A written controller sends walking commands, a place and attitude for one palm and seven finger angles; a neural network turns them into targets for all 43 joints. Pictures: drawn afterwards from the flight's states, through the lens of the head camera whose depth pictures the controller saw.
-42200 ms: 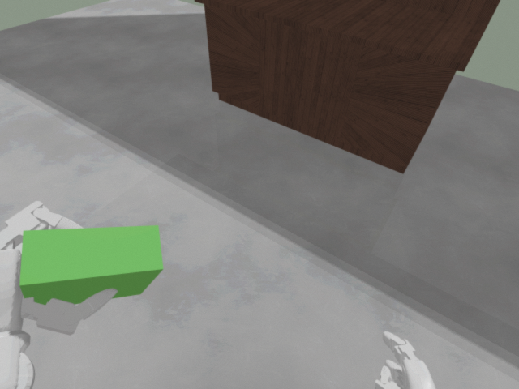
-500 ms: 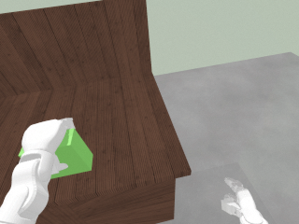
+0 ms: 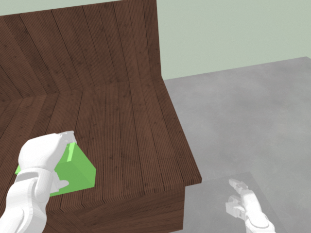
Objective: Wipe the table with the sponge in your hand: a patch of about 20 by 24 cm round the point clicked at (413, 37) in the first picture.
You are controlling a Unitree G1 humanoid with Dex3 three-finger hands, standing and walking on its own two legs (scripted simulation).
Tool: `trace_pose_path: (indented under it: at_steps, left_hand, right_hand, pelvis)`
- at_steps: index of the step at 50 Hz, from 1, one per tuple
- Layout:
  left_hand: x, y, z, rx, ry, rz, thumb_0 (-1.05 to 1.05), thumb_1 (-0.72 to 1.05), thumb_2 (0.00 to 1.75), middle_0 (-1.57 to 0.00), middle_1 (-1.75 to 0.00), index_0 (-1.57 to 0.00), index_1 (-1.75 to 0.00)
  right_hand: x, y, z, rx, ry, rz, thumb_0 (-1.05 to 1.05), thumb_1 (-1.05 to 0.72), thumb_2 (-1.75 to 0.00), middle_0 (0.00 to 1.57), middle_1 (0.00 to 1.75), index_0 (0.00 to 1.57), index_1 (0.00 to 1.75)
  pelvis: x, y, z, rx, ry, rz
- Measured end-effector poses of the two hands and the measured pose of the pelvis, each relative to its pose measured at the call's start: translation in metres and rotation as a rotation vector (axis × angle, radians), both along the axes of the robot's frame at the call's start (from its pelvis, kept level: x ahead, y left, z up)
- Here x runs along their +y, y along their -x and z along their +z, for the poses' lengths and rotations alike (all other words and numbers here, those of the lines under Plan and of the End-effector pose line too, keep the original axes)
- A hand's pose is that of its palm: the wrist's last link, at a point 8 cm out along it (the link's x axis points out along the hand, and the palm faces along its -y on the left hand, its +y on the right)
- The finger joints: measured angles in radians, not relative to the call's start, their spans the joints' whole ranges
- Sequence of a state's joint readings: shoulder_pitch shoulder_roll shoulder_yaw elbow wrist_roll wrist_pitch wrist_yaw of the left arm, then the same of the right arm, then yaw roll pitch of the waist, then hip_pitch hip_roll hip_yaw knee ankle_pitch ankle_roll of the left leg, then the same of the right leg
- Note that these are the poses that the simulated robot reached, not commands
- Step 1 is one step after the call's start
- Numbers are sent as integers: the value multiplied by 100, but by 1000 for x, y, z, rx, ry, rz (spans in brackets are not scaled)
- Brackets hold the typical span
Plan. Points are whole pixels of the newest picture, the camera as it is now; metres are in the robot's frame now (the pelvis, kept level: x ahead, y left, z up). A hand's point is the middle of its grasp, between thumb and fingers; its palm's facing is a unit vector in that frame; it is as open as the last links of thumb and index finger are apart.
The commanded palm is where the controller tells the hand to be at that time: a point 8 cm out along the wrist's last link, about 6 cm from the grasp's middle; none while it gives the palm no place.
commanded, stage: bring the sponge back beside the body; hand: left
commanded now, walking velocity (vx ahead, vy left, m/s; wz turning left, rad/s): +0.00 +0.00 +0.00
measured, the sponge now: (65, 175) +0.21 +0.28 +0.06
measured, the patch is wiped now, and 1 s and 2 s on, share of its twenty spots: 1.00 1.00 1.00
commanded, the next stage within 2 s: step back with the hand held close in 0.82 s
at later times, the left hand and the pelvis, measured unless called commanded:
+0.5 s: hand (51, 178) +0.18 +0.27 +0.11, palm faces +0.04 -0.09 -0.99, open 9.6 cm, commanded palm +0.15 +0.28 +0.18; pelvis -0.01 +0.00 +0.00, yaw +0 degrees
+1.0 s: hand (56, 173) +0.19 +0.26 +0.12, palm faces +0.15 -0.45 -0.88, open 9.6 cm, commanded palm +0.15 +0.28 +0.17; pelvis -0.01 +0.00 +0.00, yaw +0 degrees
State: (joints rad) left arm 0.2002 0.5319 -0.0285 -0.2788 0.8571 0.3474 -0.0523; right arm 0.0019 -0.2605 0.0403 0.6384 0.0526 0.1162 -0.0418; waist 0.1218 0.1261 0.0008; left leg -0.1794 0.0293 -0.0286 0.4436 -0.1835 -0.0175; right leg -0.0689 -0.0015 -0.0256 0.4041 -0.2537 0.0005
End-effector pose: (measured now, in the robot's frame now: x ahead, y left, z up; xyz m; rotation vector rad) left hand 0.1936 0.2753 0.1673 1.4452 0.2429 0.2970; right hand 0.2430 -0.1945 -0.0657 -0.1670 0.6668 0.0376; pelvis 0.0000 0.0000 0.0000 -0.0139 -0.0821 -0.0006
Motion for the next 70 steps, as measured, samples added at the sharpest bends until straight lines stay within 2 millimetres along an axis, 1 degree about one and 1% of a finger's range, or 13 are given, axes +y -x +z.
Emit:
trace_pose_path:
  at_steps: [5, 11, 20, 27, 36, 48, 50, 51, 53, 57, 60, 65, 70]
  left_hand:
    - [0, 7, -3, 13, 3, -3, -1, -49, 110, -76, -139, -80, -138]
    - [-3, 18, 0, -4, -6, -25, -1, -49, 110, -77, -139, -80, -138]
    - [1, 30, -4, 11, -4, 0, -1, -49, 110, -77, -139, -80, -138]
    - [-3, 38, -4, 10, -11, -27, -1, -49, 110, -77, -139, -80, -138]
    - [1, 37, -3, -7, -10, -8, -1, -49, 110, -77, -139, -80, -138]
    - [0, 36, -3, -6, -16, -20, -1, -49, 110, -77, -139, -80, -138]
    - [6, 35, -4, -119, 361, -50, -1, -49, 110, -76, -139, -80, -138]
    - [9, 34, -5, -181, 513, -72, -1, -49, 110, -77, -139, -80, -138]
    - [11, 31, -8, -293, 717, -111, -1, -49, 110, -77, -139, -80, -138]
    - [8, 26, -8, -461, 914, -199, -1, -49, 110, -76, -139, -80, -138]
    - [8, 26, -5, -509, 952, -255, -1, -49, 110, -76, -139, -80, -138]
    - [20, 32, -1, -500, 907, -291, -1, -49, 110, -76, -139, -80, -138]
    - [31, 46, -3, -488, 878, -260, -1, -49, 110, -76, -140, -80, -138]
  right_hand:
    - [-3, 1, 0, -2, 13, 0, 2, -90, -90, 20, 30, 20, 30]
    - [-6, 6, -2, 2, 18, -7, 2, -90, -90, 20, 30, 20, 30]
    - [-9, 13, -5, 9, 17, -17, 2, -90, -90, 20, 30, 20, 30]
    - [-9, 16, -5, -2, 19, -21, 2, -90, -90, 20, 30, 20, 30]
    - [-8, 17, -3, -8, 20, -22, 2, -90, -90, 20, 30, 20, 30]
    - [-7, 15, 0, -19, 22, -22, 2, -90, -90, 20, 30, 20, 30]
    - [-6, 17, 3, -44, 24, -20, 2, -90, -90, 20, 30, 20, 30]
    - [-6, 20, 5, -58, 29, -20, 2, -91, -90, 20, 30, 20, 30]
    - [-7, 31, 6, -65, 45, -31, 2, -91, -90, 20, 30, 20, 30]
    - [-17, 62, -2, -3, 110, -82, 2, -90, -90, 20, 30, 20, 30]
    - [-26, 88, -11, 59, 141, -141, 2, -90, -90, 20, 30, 21, 30]
    - [-34, 128, -24, 136, 159, -220, 2, -90, -90, 20, 30, 20, 30]
    - [-29, 150, -30, 144, 150, -233, 2, -90, -90, 20, 30, 20, 30]
  pelvis:
    - [0, 1, 0, -4, 2, 3]
    - [-1, 2, -1, -10, 3, 0]
    - [-2, 5, -1, -15, 3, 1]
    - [-1, 6, -2, -19, 5, -3]
    - [-1, 8, -1, -23, 4, -2]
    - [1, 7, -1, -21, 4, -4]
    - [1, 9, -2, -3, 11, -7]
    - [1, 9, -3, 9, 13, -8]
    - [1, 9, -6, 32, 17, -8]
    - [6, 8, -10, 60, 17, -4]
    - [13, 10, -13, 82, 22, -6]
    - [21, 17, -16, 104, 23, -13]
    - [25, 29, -17, 112, 29, -16]
